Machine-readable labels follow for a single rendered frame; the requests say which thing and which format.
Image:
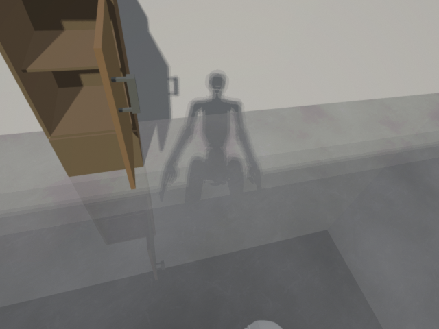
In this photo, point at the handle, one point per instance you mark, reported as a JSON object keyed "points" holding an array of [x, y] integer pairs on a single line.
{"points": [[132, 90]]}

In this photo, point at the cupboard door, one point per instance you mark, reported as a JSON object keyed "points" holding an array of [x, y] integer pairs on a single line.
{"points": [[107, 60]]}

